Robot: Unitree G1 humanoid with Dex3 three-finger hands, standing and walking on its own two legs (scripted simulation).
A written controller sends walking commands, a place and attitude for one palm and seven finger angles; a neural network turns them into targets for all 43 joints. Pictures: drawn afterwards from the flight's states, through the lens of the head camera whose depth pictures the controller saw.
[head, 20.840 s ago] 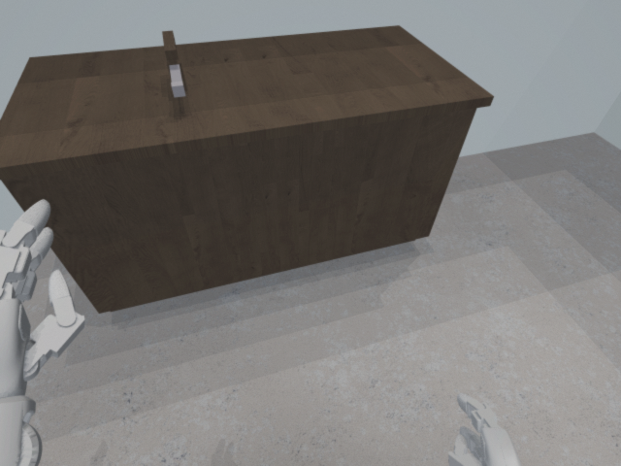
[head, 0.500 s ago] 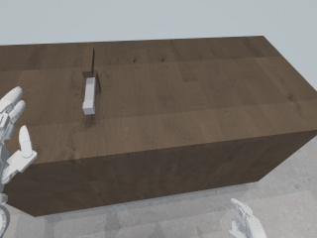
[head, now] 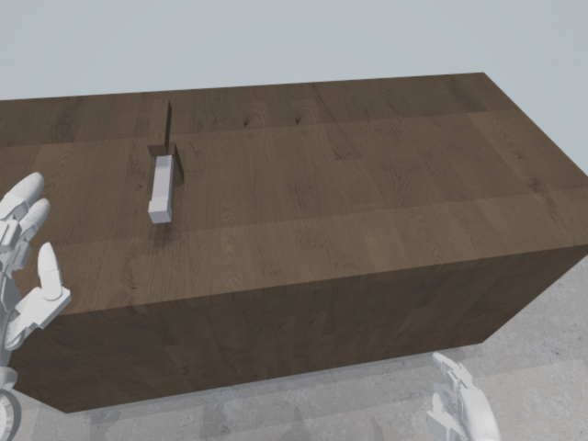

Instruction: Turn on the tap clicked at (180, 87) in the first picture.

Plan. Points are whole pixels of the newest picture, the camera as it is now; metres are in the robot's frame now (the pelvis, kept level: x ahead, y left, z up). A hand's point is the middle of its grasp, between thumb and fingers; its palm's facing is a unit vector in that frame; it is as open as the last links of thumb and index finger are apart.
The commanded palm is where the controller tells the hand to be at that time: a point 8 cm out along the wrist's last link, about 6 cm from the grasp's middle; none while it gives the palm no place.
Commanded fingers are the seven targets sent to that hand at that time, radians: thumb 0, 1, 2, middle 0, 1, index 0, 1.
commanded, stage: shuffle to correct the standing spot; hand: left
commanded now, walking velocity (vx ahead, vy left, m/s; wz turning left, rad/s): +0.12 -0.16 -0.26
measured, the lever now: (160, 211) +0.43 +0.26 +0.03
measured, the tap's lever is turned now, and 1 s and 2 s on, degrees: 0 0 0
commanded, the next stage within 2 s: come to a stop and stand still in 0.48 s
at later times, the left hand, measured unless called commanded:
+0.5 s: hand (191, 242) +0.29 +0.15 +0.16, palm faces +0.19 -0.90 -0.38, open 7.4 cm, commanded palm +0.22 +0.21 +0.17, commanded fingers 0.00 0.90 0.90 -0.20 -0.30 -0.20 -0.30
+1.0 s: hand (101, 213) +0.27 +0.22 +0.21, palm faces +0.42 -0.78 -0.46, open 7.4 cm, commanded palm +0.19 +0.22 +0.17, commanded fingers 0.00 0.90 0.90 -0.20 -0.30 -0.20 -0.30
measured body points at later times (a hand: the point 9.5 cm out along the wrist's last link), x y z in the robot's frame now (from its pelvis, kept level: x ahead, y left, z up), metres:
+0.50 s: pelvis +0.04 -0.05 -0.01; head +0.06 -0.06 +0.44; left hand +0.27 +0.19 +0.18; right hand +0.18 -0.30 -0.09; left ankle +0.04 +0.08 -0.74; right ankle +0.04 -0.12 -0.74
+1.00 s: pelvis +0.01 -0.05 +0.00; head +0.04 -0.05 +0.44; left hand +0.24 +0.26 +0.24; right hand +0.19 -0.27 -0.08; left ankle +0.04 +0.08 -0.74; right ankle +0.04 -0.12 -0.74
